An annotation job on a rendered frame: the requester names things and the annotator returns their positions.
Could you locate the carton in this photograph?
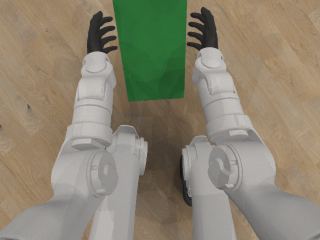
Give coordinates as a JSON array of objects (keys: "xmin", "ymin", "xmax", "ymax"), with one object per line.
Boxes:
[{"xmin": 112, "ymin": 0, "xmax": 187, "ymax": 102}]

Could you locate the robot shin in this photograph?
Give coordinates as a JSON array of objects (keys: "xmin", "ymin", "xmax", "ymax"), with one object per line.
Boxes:
[
  {"xmin": 186, "ymin": 135, "xmax": 216, "ymax": 197},
  {"xmin": 105, "ymin": 125, "xmax": 139, "ymax": 153}
]

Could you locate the right robot upper arm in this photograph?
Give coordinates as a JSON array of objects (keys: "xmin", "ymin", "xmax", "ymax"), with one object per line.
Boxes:
[{"xmin": 207, "ymin": 141, "xmax": 320, "ymax": 240}]

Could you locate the right robot forearm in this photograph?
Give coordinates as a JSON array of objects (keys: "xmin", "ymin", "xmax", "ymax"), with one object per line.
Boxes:
[{"xmin": 192, "ymin": 47, "xmax": 276, "ymax": 170}]

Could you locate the robot right hand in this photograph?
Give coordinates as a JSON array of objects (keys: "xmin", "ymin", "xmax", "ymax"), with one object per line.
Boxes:
[{"xmin": 187, "ymin": 7, "xmax": 218, "ymax": 51}]

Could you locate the left robot forearm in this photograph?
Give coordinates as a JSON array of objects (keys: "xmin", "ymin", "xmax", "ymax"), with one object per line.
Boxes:
[{"xmin": 51, "ymin": 51, "xmax": 117, "ymax": 186}]

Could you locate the left robot upper arm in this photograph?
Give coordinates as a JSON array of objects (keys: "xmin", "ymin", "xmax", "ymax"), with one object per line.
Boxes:
[{"xmin": 0, "ymin": 148, "xmax": 119, "ymax": 240}]

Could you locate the robot left shin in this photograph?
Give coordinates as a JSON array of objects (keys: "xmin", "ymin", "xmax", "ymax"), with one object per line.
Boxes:
[{"xmin": 105, "ymin": 125, "xmax": 139, "ymax": 153}]

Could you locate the robot right shin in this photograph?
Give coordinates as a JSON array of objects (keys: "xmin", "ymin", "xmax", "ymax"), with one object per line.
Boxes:
[{"xmin": 186, "ymin": 135, "xmax": 216, "ymax": 197}]

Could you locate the robot left hand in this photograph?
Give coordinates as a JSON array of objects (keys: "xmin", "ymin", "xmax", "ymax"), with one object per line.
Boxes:
[{"xmin": 87, "ymin": 11, "xmax": 118, "ymax": 54}]

